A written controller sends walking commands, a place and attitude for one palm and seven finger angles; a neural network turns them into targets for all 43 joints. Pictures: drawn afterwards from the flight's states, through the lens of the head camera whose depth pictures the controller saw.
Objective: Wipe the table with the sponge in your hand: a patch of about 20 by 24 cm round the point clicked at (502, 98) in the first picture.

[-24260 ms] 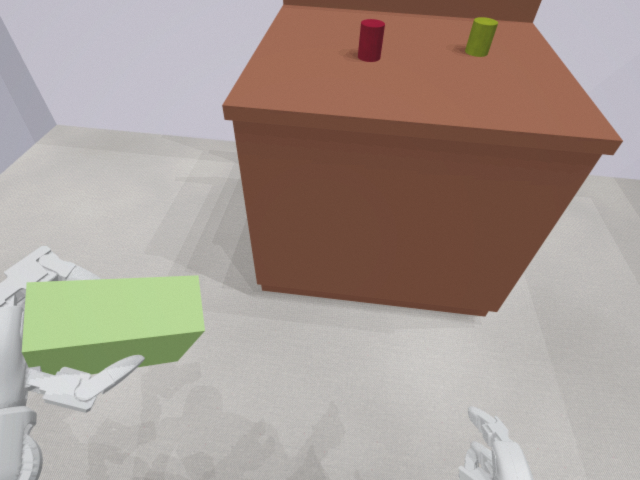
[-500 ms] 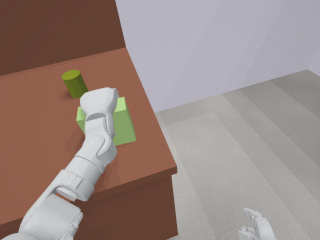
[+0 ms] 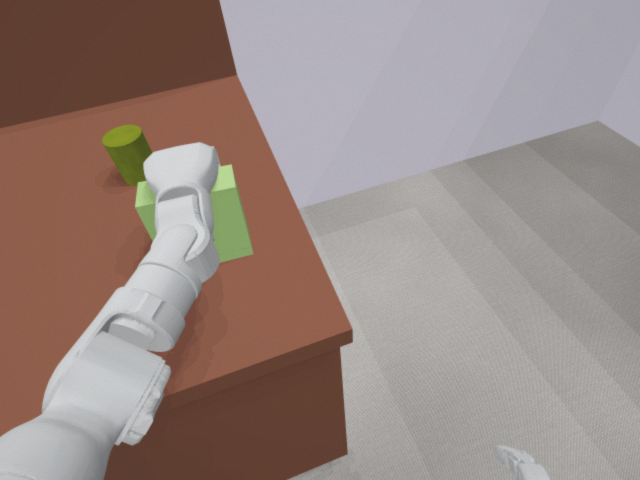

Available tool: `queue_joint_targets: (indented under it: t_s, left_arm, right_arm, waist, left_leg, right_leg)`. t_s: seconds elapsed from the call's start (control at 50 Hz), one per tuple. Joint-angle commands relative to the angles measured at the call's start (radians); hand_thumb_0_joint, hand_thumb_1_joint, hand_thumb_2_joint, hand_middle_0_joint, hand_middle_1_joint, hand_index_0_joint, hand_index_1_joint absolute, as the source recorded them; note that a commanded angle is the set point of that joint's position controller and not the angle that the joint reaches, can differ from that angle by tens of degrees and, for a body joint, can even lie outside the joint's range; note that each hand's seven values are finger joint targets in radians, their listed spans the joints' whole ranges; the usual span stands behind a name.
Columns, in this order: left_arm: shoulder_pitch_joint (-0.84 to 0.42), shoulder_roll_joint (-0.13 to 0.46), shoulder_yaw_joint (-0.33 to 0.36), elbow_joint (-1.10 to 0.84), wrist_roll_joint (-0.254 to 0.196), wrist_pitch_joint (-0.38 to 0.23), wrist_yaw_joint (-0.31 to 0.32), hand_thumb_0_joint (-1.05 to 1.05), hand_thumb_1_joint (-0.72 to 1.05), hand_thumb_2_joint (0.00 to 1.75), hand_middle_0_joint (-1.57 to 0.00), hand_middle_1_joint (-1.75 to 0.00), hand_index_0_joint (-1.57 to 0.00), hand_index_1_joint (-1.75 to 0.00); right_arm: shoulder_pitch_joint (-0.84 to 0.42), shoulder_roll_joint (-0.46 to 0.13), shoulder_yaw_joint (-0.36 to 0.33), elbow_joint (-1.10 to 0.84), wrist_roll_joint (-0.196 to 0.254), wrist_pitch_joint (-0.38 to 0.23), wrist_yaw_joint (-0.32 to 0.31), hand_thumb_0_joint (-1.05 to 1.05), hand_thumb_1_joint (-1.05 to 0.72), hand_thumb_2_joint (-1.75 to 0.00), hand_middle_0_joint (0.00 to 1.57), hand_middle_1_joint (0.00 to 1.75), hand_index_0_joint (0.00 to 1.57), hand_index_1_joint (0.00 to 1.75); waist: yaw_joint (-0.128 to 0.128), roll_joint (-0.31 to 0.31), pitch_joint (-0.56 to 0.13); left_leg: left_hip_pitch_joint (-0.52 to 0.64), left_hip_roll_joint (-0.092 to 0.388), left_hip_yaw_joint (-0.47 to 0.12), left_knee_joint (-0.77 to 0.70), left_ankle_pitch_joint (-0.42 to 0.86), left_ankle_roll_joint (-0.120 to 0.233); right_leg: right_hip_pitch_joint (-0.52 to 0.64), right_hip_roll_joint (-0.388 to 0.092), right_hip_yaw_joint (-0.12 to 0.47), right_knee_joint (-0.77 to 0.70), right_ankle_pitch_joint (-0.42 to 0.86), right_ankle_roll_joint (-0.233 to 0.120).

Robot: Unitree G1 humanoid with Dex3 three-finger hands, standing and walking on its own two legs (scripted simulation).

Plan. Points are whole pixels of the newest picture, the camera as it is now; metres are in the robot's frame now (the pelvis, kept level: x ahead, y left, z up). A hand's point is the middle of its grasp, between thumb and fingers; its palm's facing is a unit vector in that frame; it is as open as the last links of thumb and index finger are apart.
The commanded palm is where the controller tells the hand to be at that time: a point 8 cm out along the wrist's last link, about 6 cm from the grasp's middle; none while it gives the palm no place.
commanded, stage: wipe forward along the third lane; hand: left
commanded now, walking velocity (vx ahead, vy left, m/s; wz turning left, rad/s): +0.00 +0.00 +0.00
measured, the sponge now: (203, 232) +0.43 +0.19 +0.07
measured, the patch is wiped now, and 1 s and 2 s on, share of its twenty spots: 0.90 0.95 1.00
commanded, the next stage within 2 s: wipe back along the third lane in 0.08 s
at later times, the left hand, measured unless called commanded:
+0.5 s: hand (195, 199) +0.45 +0.19 +0.12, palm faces +0.05 +0.00 -1.00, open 9.7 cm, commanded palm +0.40 +0.19 +0.15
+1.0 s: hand (199, 219) +0.41 +0.18 +0.12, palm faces +0.08 -0.04 -1.00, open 9.7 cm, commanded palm +0.35 +0.17 +0.15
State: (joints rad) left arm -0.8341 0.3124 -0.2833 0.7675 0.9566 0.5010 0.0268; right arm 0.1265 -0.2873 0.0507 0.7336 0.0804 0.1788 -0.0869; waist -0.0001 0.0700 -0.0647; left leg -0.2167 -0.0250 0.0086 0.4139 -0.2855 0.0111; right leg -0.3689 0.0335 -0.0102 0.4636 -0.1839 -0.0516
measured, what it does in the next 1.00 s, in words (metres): stands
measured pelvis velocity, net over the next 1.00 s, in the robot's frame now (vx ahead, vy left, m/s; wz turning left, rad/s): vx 0.03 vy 0.02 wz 0.01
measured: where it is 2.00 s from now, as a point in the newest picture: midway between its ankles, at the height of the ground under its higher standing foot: outside the picture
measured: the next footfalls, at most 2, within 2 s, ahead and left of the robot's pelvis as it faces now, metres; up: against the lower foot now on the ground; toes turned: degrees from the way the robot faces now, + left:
none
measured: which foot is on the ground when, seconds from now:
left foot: down 0.00-1.00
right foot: down 0.00-1.00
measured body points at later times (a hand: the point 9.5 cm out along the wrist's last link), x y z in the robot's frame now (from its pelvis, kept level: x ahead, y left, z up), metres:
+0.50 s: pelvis +0.02 +0.01 +0.00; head +0.03 -0.03 +0.45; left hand +0.44 +0.19 +0.18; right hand +0.16 -0.24 -0.14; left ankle -0.05 +0.12 -0.74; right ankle +0.03 -0.08 -0.74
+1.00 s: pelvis +0.03 +0.02 +0.00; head +0.02 -0.02 +0.45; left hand +0.40 +0.18 +0.18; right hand +0.26 -0.17 -0.10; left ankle -0.05 +0.12 -0.74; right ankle +0.03 -0.08 -0.74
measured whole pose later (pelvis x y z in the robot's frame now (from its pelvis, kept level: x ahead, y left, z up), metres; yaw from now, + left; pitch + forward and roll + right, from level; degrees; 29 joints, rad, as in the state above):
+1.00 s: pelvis +0.03 +0.02 +0.00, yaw +1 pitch +2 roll +0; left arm -0.58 0.22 -0.45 0.35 0.98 0.68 0.03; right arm 0.00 -0.26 0.07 0.67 0.08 0.23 0.03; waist 0.08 0.10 -0.08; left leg -0.11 -0.04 0.00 0.41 -0.34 0.04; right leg -0.27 0.02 -0.01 0.48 -0.25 -0.03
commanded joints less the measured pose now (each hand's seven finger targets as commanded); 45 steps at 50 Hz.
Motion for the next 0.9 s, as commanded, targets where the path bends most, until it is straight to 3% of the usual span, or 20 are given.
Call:
queue_joint_targets:
  t_s: [0.0,0.1,0.14,0.2,0.22,0.26,0.36,0.42,0.5,0.58,0.62,0.7,0.72,0.78,0.82,0.86,0.88]
  left_arm:
    - [-0.35,0.161,0.038,0.01,0.04,-0.019,0.022,0.0,0.1,1.3,-1.2,-1.6,-1.2,-1.6]
    - [-0.405,0.204,0.068,0.075,0.05,-0.053,0.038,0.0,0.1,1.3,-1.2,-1.6,-1.2,-1.6]
    - [-0.41,0.188,0.061,0.097,0.053,-0.063,0.042,0.0,0.1,1.3,-1.2,-1.6,-1.2,-1.6]
    - [-0.303,0.16,0.064,0.057,0.041,-0.073,0.048,0.0,0.1,1.3,-1.2,-1.6,-1.2,-1.6]
    - [-0.314,0.116,0.036,0.019,0.03,-0.073,0.045,0.0,0.1,1.3,-1.2,-1.6,-1.2,-1.6]
    - [-0.246,0.124,0.053,0.012,0.021,-0.059,0.051,0.0,0.1,1.3,-1.2,-1.6,-1.2,-1.6]
    - [-0.132,0.048,0.015,-0.105,-0.009,0.004,0.057,0.0,0.1,1.3,-1.2,-1.6,-1.2,-1.6]
    - [-0.132,-0.005,-0.032,-0.18,-0.022,0.059,0.047,0.0,0.1,1.3,-1.2,-1.6,-1.2,-1.6]
    - [-0.118,0.01,-0.036,-0.21,-0.027,0.117,0.025,0.0,0.1,1.3,-1.2,-1.6,-1.2,-1.6]
    - [-0.052,0.013,-0.035,-0.27,-0.019,0.124,0.002,0.0,0.1,1.3,-1.2,-1.6,-1.2,-1.6]
    - [-0.029,-0.027,-0.062,-0.332,-0.021,0.118,-0.007,0.0,0.1,1.3,-1.2,-1.6,-1.2,-1.6]
    - [-0.011,-0.041,-0.087,-0.373,-0.006,0.134,-0.006,0.0,0.1,1.3,-1.2,-1.6,-1.2,-1.6]
    - [-0.023,-0.068,-0.107,-0.399,-0.012,0.137,-0.009,0.0,0.1,1.3,-1.2,-1.6,-1.2,-1.6]
    - [0.018,-0.051,-0.097,-0.417,-0.011,0.158,-0.007,0.0,0.1,1.3,-1.2,-1.6,-1.2,-1.6]
    - [-0.02,-0.091,-0.138,-0.446,-0.01,0.169,-0.015,0.0,0.1,1.3,-1.2,-1.6,-1.2,-1.6]
    - [0.044,-0.066,-0.116,-0.448,-0.008,0.178,-0.015,0.0,0.1,1.3,-1.2,-1.6,-1.2,-1.6]
    - [0.04,-0.08,-0.135,-0.465,-0.006,0.181,-0.018,0.0,0.1,1.3,-1.2,-1.6,-1.2,-1.6]
  right_arm:
    - [-0.078,-0.111,-0.039,-0.123,-0.009,-0.037,-0.008,0.0,-0.9,-0.9,0.2,0.3,0.2,0.3]
    - [-0.043,-0.114,-0.044,-0.105,-0.013,-0.036,-0.013,0.0,-0.9,-0.9,0.2,0.3,0.2,0.3]
    - [-0.032,-0.113,-0.047,-0.102,-0.014,-0.033,-0.009,0.0,-0.9,-0.9,0.2,0.3,0.2,0.3]
    - [-0.037,-0.109,-0.053,-0.119,-0.015,-0.034,0.002,0.0,-0.9,-0.9,0.2,0.3,0.2,0.3]
    - [-0.049,-0.106,-0.056,-0.13,-0.015,-0.032,0.006,0.0,-0.9,-0.9,0.2,0.3,0.2,0.3]
    - [-0.054,-0.109,-0.055,-0.128,-0.013,-0.029,0.013,0.0,-0.9,-0.9,0.2,0.3,0.2,0.3]
    - [-0.11,-0.104,-0.058,-0.145,-0.008,-0.022,0.033,0.0,-0.9,-0.9,0.2,0.3,0.2,0.3]
    - [-0.152,-0.102,-0.056,-0.154,-0.003,-0.014,0.043,0.0,-0.9,-0.9,0.2,0.3,0.2,0.3]
    - [-0.182,-0.1,-0.041,-0.154,-0.003,-0.009,0.046,0.0,-0.9,-0.9,0.2,0.3,0.2,0.3]
    - [-0.2,-0.094,-0.033,-0.175,-0.005,-0.008,0.052,0.0,-0.9,-0.9,0.2,0.3,0.2,0.3]
    - [-0.213,-0.087,-0.037,-0.196,-0.003,-0.006,0.059,0.0,-0.9,-0.9,0.2,0.3,0.2,0.3]
    - [-0.233,-0.079,-0.029,-0.197,-0.005,0.0,0.074,0.0,-0.9,-0.9,0.2,0.3,0.2,0.3]
    - [-0.243,-0.077,-0.032,-0.204,-0.004,0.004,0.078,0.0,-0.9,-0.9,0.2,0.3,0.2,0.3]
    - [-0.259,-0.073,-0.025,-0.204,-0.003,0.007,0.09,0.0,-0.9,-0.9,0.2,0.3,0.2,0.3]
    - [-0.272,-0.071,-0.025,-0.207,-0.003,0.014,0.093,0.0,-0.9,-0.9,0.2,0.3,0.2,0.3]
    - [-0.277,-0.071,-0.021,-0.207,-0.003,0.013,0.101,0.0,-0.9,-0.9,0.2,0.3,0.2,0.3]
    - [-0.282,-0.069,-0.019,-0.209,-0.004,0.013,0.103,0.0,-0.9,-0.9,0.2,0.3,0.2,0.3]
  waist:
    - [-0.013,-0.157,-0.234]
    - [-0.025,-0.151,-0.262]
    - [-0.029,-0.147,-0.269]
    - [0.004,-0.147,-0.312]
    - [0.0,-0.139,-0.329]
    - [0.01,-0.157,-0.294]
    - [0.031,-0.162,-0.28]
    - [0.025,-0.148,-0.274]
    - [0.027,-0.168,-0.231]
    - [0.039,-0.184,-0.228]
    - [0.042,-0.166,-0.256]
    - [0.044,-0.163,-0.218]
    - [0.041,-0.154,-0.222]
    - [0.056,-0.145,-0.212]
    - [0.045,-0.14,-0.223]
    - [0.06,-0.135,-0.218]
    - [0.06,-0.142,-0.223]
  left_leg:
    - [-0.119,-0.017,0.017,-0.056,0.16,0.019]
    - [-0.128,-0.018,0.013,-0.047,0.182,0.019]
    - [-0.126,-0.016,0.012,-0.047,0.197,0.017]
    - [-0.112,-0.017,0.018,-0.045,0.24,0.016]
    - [-0.102,-0.016,0.017,-0.046,0.261,0.016]
    - [-0.103,-0.014,0.018,-0.05,0.259,0.017]
    - [-0.062,-0.014,0.022,-0.057,0.306,0.017]
    - [-0.039,-0.012,0.019,-0.063,0.322,0.015]
    - [-0.035,-0.016,0.02,-0.068,0.291,0.02]
    - [-0.025,-0.016,0.017,-0.061,0.321,0.016]
    - [0.0,-0.016,0.014,-0.052,0.364,0.013]
    - [0.004,-0.018,0.013,-0.044,0.367,0.01]
    - [0.013,-0.015,0.009,-0.047,0.381,0.006]
    - [0.017,-0.017,0.009,-0.04,0.386,0.006]
    - [0.023,-0.014,0.004,-0.041,0.405,0.002]
    - [0.027,-0.015,0.005,-0.036,0.411,0.003]
    - [0.027,-0.017,0.006,-0.034,0.411,0.005]
  right_leg:
    - [0.281,-0.03,0.044,-0.043,0.148,0.008]
    - [0.287,-0.03,0.046,-0.035,0.184,0.009]
    - [0.285,-0.029,0.038,-0.029,0.203,0.007]
    - [0.324,-0.028,0.04,-0.023,0.254,0.005]
    - [0.336,-0.027,0.036,-0.023,0.279,0.003]
    - [0.327,-0.025,0.038,-0.026,0.273,0.003]
    - [0.341,-0.021,0.026,-0.027,0.306,-0.001]
    - [0.336,-0.019,0.015,-0.026,0.31,-0.006]
    - [0.334,-0.017,0.015,-0.031,0.281,-0.003]
    - [0.354,-0.017,0.011,-0.012,0.313,-0.005]
    - [0.37,-0.017,0.008,-0.001,0.353,-0.01]
    - [0.351,-0.012,0.012,0.003,0.355,-0.013]
    - [0.351,-0.013,0.002,0.005,0.355,-0.016]
    - [0.354,-0.01,0.005,0.01,0.361,-0.018]
    - [0.358,-0.012,0.002,0.014,0.367,-0.022]
    - [0.359,-0.009,0.003,0.022,0.37,-0.022]
    - [0.366,-0.009,0.003,0.024,0.374,-0.021]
